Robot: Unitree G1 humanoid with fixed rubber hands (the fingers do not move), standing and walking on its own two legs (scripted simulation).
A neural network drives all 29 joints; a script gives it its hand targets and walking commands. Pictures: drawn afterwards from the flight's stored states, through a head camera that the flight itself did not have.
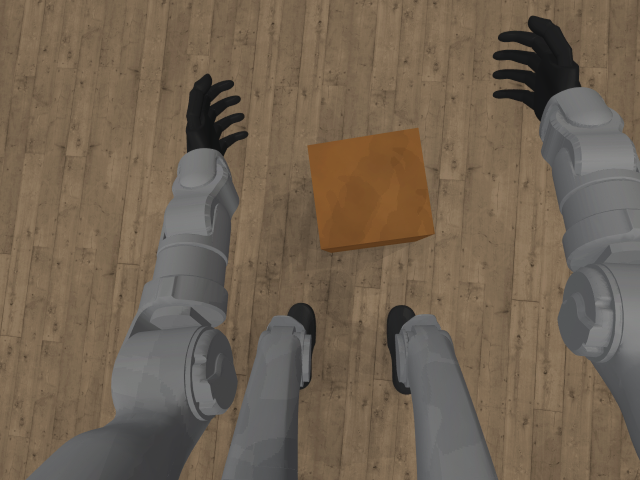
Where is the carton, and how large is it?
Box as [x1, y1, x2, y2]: [307, 128, 434, 252]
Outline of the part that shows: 418,128 307,145 321,249 333,252 415,241 434,233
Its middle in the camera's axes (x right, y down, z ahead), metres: +0.10 -0.08 +0.85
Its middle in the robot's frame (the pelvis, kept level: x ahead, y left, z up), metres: +0.48 -0.03 -0.51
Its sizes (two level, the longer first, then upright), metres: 0.210 0.200 0.250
